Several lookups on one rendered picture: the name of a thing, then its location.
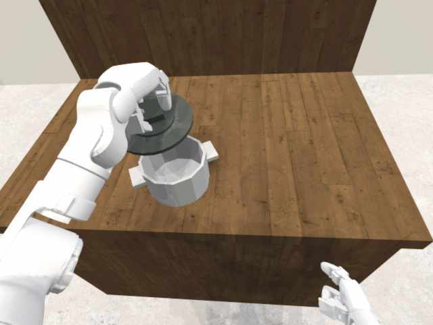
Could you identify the lid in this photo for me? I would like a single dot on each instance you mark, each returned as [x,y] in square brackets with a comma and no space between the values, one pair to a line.
[167,133]

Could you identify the left robot upper arm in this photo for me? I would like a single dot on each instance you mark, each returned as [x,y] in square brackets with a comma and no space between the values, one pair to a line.
[40,260]

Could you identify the left robot hand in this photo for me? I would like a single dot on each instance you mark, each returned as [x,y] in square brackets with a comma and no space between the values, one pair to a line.
[142,78]

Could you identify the right robot hand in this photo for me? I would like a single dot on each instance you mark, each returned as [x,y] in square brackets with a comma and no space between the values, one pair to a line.
[337,305]

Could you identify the pot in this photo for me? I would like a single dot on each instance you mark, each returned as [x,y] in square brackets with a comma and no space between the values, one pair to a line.
[179,176]

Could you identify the knob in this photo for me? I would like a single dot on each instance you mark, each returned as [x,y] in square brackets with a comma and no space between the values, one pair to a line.
[153,112]

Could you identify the right robot forearm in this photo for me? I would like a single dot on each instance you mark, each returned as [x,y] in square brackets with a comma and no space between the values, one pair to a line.
[363,317]

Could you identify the table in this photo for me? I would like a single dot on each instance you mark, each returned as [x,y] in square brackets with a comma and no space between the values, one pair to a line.
[304,174]

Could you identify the left robot forearm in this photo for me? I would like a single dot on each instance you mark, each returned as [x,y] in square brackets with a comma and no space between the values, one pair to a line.
[96,144]

